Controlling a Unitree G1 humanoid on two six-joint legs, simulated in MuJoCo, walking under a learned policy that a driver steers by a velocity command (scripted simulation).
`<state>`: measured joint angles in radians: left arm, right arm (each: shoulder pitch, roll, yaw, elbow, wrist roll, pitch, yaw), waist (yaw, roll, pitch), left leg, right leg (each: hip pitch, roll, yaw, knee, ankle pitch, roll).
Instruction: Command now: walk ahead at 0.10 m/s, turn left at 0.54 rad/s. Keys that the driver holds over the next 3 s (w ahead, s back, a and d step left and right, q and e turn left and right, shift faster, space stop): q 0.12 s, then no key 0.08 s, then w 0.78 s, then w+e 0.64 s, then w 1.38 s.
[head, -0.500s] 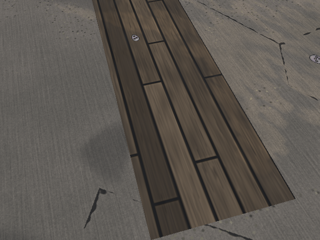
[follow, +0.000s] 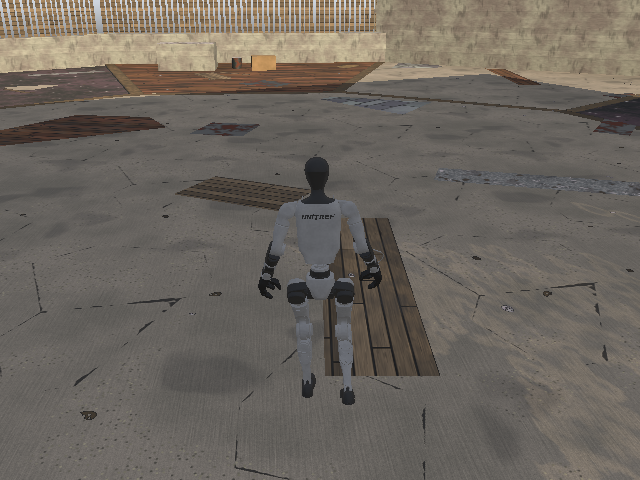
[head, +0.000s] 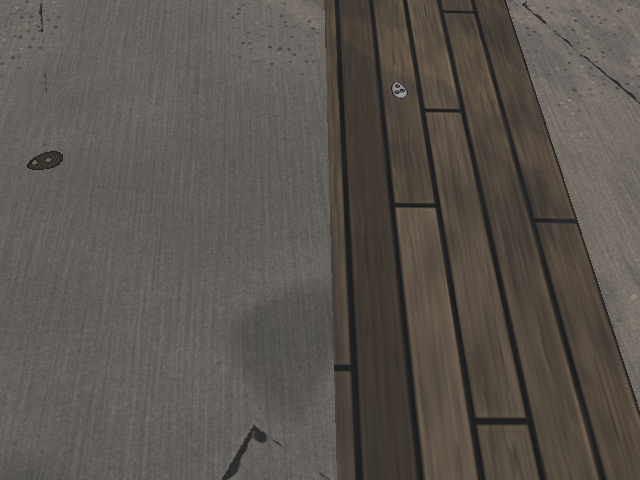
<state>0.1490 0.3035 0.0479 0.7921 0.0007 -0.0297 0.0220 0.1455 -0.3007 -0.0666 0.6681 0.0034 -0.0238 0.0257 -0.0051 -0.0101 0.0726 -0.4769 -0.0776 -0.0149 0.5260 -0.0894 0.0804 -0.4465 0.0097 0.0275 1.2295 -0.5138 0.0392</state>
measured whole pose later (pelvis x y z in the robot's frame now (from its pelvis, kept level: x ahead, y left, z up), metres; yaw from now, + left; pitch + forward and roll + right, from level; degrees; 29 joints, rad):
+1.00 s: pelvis +0.32 +0.05 +0.02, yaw +10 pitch +2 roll +1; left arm 0.24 0.31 0.06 0.77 -0.01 -0.07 -0.01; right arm 0.31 -0.26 -0.05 0.77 0.00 -0.07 0.03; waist -0.02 -0.05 0.00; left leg -0.15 -0.05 0.03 0.31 -0.19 0.05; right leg -0.62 -0.12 0.02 1.05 -0.22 0.01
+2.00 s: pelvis +0.90 +0.06 +0.02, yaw -13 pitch +1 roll +1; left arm 0.23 0.30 0.05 0.69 -0.01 -0.05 0.00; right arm 0.33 -0.26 -0.05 0.80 0.00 -0.09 0.02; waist -0.04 -0.05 0.01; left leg -0.19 -0.05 0.01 0.34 -0.18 0.05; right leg -0.57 -0.06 0.05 1.02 -0.29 0.00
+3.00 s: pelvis +1.44 -0.06 +0.02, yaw -13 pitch +1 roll +1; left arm 0.26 0.31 0.05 0.81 -0.01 -0.07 0.00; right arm 0.25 -0.27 -0.04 0.82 0.00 -0.08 0.03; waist -0.02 -0.04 0.03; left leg -0.24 -0.05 0.05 0.38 -0.14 0.07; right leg -0.52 -0.09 0.03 1.09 -0.31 -0.02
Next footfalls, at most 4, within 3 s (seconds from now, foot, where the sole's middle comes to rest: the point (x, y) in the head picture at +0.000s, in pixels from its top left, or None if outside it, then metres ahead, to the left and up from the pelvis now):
0.36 right None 0.13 -0.16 -0.76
0.78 left None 0.32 0.15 -0.76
1.28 right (339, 354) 0.68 -0.04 -0.76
1.76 left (261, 248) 0.96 0.15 -0.76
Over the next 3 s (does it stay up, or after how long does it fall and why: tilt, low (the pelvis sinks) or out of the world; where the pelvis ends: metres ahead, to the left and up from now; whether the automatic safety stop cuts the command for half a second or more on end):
stays up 1.44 -0.06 0.02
